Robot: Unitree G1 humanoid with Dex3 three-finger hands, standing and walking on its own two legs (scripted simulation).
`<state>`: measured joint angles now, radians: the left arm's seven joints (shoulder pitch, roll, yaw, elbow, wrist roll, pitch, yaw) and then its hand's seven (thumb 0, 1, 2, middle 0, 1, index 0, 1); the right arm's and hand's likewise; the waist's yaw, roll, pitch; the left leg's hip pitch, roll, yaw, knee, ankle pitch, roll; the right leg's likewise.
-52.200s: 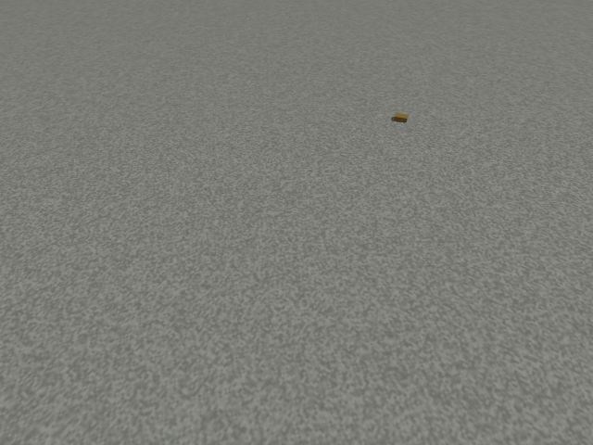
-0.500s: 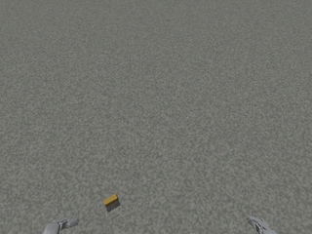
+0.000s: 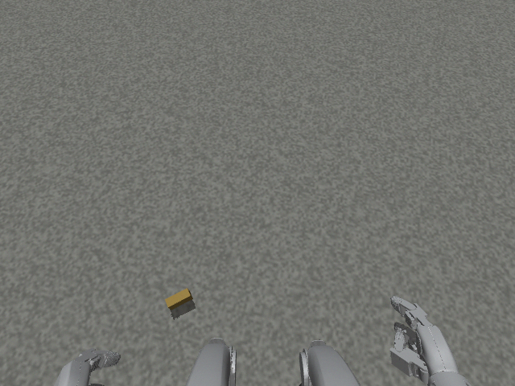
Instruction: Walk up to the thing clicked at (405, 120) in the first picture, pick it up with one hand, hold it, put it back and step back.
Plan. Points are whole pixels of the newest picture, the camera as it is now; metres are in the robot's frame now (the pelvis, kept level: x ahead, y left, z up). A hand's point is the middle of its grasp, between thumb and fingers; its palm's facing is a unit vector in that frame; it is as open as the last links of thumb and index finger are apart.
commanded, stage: rise first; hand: left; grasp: from above
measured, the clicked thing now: (179, 299) +0.39 +0.27 -0.63
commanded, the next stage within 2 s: none
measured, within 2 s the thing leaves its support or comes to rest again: neither
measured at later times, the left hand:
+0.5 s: hand (125, 355) +0.21 +0.30 -0.31, palm faces -0.36 -0.39 -0.85, open 11.5 cm
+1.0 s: hand (142, 318) +0.30 +0.32 -0.43, palm faces -0.36 -0.20 -0.91, open 11.4 cm
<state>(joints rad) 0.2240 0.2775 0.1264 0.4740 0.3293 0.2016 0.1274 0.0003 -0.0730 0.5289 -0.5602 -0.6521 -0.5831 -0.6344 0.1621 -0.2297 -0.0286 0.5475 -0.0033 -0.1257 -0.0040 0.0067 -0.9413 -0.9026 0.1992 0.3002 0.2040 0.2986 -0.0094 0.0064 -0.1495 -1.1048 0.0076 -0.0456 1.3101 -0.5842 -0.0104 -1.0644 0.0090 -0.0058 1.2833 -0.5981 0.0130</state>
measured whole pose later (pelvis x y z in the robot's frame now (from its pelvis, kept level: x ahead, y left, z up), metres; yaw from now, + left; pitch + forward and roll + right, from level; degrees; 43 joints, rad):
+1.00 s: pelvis -0.08 +0.00 -0.26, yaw -5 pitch +34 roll -5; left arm -0.65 0.56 0.19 1.27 0.98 0.00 0.48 0.00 -0.10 0.64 -0.47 -0.65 -0.48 -0.64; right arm 0.12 -0.25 -0.01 0.82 -0.09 -0.13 0.07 0.00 -0.89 -0.90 0.20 0.30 0.20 0.30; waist -0.09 -0.01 -0.14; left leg -2.14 0.01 -0.10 2.22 -0.68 -0.02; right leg -2.09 0.05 -0.04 2.17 -0.69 0.03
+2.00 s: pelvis -0.07 +0.00 -0.33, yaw -7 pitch +33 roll -6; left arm -0.81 0.68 0.27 1.45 1.02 -0.03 0.50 0.00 -0.22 0.72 -0.43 -0.73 -0.42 -0.75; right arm 0.11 -0.28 0.03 0.82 -0.14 -0.15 0.19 0.00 -0.91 -0.91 0.20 0.30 0.20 0.30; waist -0.15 -0.02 -0.05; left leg -2.30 0.01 -0.14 2.43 -0.71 -0.03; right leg -2.24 0.06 -0.07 2.36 -0.70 0.03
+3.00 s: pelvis -0.08 +0.00 -0.33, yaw -8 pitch +31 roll -7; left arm -0.86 0.73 0.27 1.53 1.02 -0.04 0.49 0.00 -0.14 0.66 -0.52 -0.64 -0.50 -0.67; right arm 0.12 -0.30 0.06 0.81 -0.15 -0.17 0.23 0.00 -0.91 -0.90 0.20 0.30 0.20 0.30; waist -0.17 -0.02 -0.03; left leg -2.31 0.00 -0.15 2.44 -0.69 -0.03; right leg -2.24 0.06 -0.08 2.36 -0.68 0.04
